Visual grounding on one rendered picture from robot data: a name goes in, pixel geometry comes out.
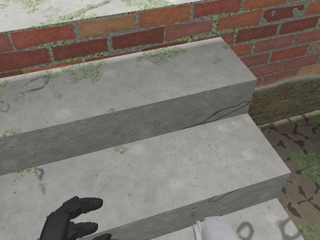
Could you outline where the right robot thigh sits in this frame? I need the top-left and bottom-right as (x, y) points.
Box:
(192, 215), (239, 240)

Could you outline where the robot left hand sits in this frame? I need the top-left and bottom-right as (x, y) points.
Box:
(37, 196), (112, 240)

